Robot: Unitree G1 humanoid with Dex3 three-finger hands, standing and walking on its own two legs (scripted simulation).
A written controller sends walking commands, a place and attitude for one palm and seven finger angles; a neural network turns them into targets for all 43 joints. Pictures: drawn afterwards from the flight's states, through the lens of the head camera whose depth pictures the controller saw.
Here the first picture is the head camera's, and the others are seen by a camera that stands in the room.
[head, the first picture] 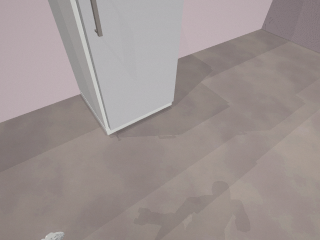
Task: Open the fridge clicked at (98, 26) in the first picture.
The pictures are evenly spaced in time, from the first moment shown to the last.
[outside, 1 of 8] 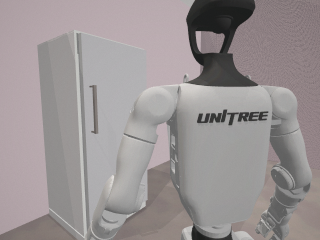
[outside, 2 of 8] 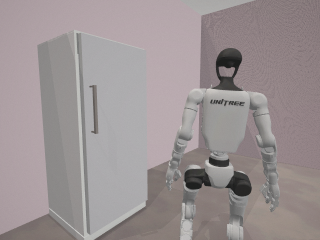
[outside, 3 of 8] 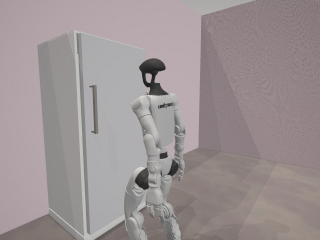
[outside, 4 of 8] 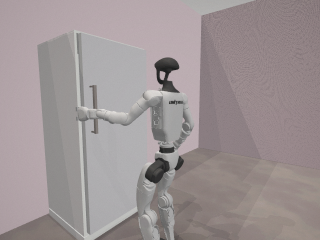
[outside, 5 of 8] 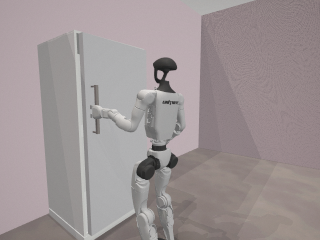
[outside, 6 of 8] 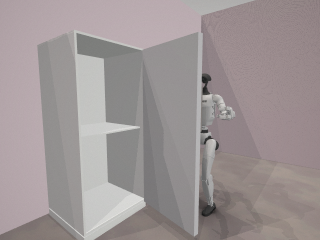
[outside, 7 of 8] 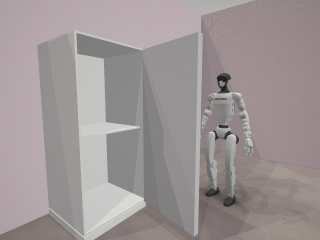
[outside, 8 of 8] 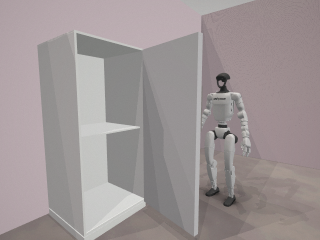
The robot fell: no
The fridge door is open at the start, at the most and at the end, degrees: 0 85 79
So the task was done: yes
